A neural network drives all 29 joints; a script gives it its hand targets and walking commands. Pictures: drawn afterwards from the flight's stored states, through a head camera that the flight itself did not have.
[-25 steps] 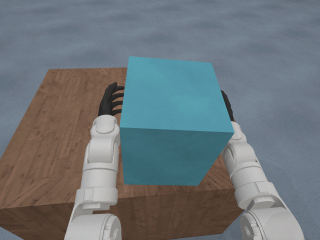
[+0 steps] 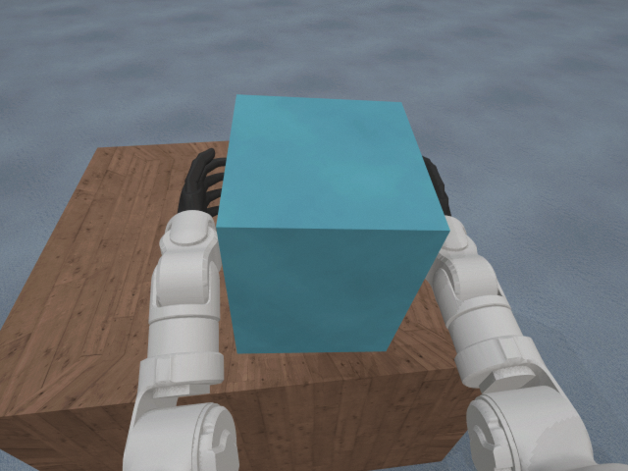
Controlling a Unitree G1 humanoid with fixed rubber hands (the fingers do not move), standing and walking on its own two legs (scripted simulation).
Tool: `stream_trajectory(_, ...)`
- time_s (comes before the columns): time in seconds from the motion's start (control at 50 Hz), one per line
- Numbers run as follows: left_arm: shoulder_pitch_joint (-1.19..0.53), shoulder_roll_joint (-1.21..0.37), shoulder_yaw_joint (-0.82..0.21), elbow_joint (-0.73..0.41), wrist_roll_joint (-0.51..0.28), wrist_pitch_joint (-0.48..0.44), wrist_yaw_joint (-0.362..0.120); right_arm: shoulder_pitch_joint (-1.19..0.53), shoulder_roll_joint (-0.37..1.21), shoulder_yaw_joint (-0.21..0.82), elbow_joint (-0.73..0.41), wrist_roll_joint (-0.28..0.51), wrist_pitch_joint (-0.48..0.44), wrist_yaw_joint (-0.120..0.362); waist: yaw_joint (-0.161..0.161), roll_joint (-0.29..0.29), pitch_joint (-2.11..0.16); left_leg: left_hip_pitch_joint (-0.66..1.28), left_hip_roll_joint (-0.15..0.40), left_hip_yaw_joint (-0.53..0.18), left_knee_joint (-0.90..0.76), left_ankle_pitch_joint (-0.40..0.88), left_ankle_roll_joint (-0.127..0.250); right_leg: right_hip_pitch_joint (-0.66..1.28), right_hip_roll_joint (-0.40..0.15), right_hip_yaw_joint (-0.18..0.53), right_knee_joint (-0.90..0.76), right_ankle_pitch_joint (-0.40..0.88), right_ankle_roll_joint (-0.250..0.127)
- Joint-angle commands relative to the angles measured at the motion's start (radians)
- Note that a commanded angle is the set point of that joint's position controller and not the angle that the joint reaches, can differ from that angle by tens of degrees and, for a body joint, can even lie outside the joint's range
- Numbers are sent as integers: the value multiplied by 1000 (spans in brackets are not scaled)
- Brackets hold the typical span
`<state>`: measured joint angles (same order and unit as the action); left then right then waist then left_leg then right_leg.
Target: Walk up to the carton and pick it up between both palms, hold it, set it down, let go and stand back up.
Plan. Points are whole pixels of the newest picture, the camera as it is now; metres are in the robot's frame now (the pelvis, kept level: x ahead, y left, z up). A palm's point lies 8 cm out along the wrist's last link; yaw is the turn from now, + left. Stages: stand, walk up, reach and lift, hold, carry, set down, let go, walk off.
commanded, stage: reach and lift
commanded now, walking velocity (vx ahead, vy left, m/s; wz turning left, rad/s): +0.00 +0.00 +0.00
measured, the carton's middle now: (316, 232) +0.37 -0.02 +0.14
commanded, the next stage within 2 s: hold in 0.74 s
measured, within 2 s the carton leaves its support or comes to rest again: neither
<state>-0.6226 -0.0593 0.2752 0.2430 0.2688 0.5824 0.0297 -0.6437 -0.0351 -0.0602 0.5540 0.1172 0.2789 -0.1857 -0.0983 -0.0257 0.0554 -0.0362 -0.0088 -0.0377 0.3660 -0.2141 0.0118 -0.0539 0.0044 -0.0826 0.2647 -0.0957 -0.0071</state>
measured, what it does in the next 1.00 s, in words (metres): stands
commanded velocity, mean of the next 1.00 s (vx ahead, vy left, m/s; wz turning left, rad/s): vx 0.00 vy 0.00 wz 0.00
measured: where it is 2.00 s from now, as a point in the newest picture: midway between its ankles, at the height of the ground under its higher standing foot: outside the picture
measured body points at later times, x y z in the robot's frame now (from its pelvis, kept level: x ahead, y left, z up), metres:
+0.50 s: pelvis +0.00 +0.00 +0.00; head -0.03 +0.02 +0.45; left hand +0.40 +0.13 +0.18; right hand +0.38 -0.17 +0.17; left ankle +0.00 +0.11 -0.75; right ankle +0.04 -0.11 -0.75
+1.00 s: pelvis +0.00 +0.00 +0.00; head -0.04 +0.02 +0.45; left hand +0.38 +0.14 +0.20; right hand +0.38 -0.16 +0.19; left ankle +0.00 +0.11 -0.75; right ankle +0.04 -0.11 -0.75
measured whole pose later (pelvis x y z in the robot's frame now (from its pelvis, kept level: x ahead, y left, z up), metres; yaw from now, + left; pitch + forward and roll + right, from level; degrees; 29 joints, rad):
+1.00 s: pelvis +0.00 +0.00 +0.00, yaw +0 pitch -8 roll -1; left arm -0.64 -0.05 0.28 0.13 0.28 0.71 0.02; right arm -0.68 -0.06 -0.02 0.50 0.20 0.35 -0.21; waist -0.09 -0.03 0.04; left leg 0.00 0.00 -0.04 0.37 -0.22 0.01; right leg -0.02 0.01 -0.08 0.26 -0.10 -0.01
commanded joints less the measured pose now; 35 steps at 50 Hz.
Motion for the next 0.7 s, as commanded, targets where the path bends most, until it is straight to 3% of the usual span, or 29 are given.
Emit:
stream_trajectory(0.0, -621, -591, -523, -129, -144, -47, -145, -821, 618, 405, -396, 71, -107, 91, -16, 27, -547, -4, -40, 16, -35, 265, -48, 281, 52, 1, 49, 265, 50)
stream_trajectory(0.1, -619, -587, -532, -131, -145, -36, -141, -803, 614, 418, -391, 85, -82, 83, -19, 35, -524, -5, -38, 7, -32, 272, -48, 278, 48, 7, 47, 266, 50)
stream_trajectory(0.22, -654, -587, -501, -88, -134, -21, -147, -852, 606, 373, -363, 74, -80, 95, -8, 45, -504, -29, -33, 12, -56, 203, -42, 246, 45, 2, 34, 169, 43)
stream_trajectory(0.44, -618, -572, -480, -93, -119, -4, -153, -827, 595, 391, -341, 107, -63, 82, -10, 38, -503, 16, -36, 9, -30, 308, -50, 271, 54, 2, 39, 249, 51)
stream_trajectory(0.52, -665, -571, -494, -108, -129, -6, -149, -851, 602, 384, -341, 102, -63, 85, -17, 40, -506, 14, -37, 11, -33, 278, -50, 254, 52, 1, 31, 206, 50)
stream_trajectory(0.6, -682, -564, -469, -96, -117, -7, -151, -861, 612, 375, -315, 93, -62, 87, -3, 31, -492, -3, -36, 14, -46, 247, -42, 263, 48, 1, 33, 193, 52)
stream_trajectory(0.68, -670, -585, -518, -147, -145, -6, -141, -878, 612, 418, -388, 128, -67, 76, -9, 52, -562, 46, -35, 5, -5, 377, -60, 279, 59, 3, 49, 286, 51)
